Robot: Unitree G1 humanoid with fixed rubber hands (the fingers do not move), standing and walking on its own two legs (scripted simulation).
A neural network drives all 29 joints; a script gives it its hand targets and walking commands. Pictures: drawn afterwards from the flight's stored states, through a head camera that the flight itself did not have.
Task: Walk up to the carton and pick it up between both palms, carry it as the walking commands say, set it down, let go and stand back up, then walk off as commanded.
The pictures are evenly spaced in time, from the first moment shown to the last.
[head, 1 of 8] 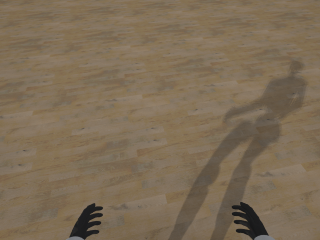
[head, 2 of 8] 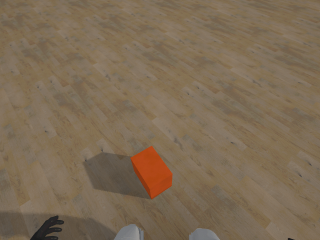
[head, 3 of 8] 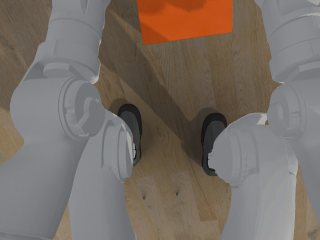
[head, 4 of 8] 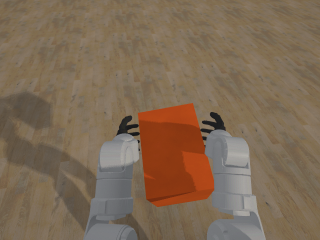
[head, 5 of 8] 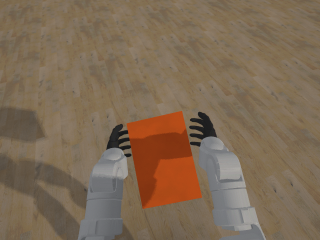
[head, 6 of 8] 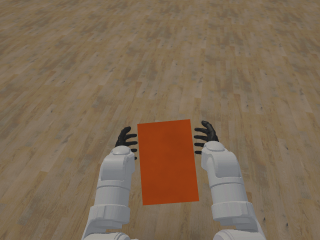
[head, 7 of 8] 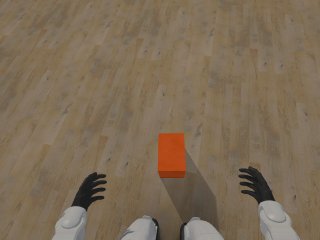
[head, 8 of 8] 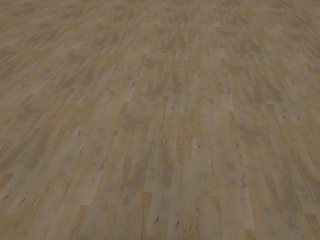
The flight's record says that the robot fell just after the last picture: no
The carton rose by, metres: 0.68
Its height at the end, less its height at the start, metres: +0.00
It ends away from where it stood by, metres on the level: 3.69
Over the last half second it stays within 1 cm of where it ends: yes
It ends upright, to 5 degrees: yes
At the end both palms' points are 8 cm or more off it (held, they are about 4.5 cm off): yes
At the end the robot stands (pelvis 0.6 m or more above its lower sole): yes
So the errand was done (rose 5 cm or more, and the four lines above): yes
